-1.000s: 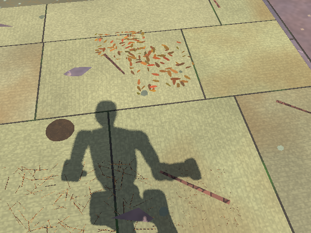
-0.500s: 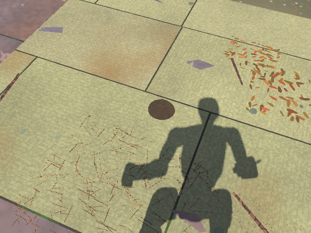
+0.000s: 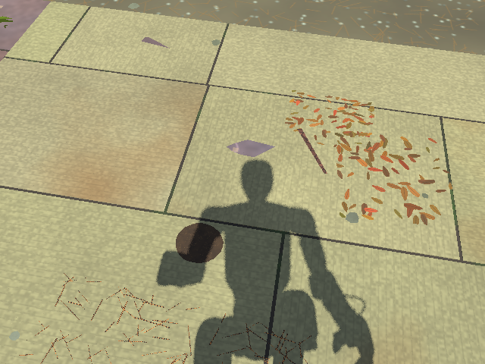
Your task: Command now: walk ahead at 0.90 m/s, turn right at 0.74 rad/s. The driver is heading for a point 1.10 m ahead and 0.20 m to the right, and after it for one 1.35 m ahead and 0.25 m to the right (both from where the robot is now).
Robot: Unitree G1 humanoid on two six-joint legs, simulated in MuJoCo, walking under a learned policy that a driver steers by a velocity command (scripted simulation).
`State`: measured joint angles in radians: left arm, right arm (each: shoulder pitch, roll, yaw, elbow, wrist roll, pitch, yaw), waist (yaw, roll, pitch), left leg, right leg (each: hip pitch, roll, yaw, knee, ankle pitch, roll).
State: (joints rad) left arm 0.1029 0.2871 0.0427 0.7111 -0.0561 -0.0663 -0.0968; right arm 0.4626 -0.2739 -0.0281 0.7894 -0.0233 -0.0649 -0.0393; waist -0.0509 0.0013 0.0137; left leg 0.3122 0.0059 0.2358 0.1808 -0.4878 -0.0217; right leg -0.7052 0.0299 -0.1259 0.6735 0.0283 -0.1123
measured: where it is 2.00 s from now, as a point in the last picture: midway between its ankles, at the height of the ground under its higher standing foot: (329, 98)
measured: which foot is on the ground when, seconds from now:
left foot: down 0.00-0.04, up 0.06-0.44, down 0.46-0.92, up 0.94-1.00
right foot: up 0.00-0.02, down 0.04-0.46, up 0.48-0.90, down 0.92-1.00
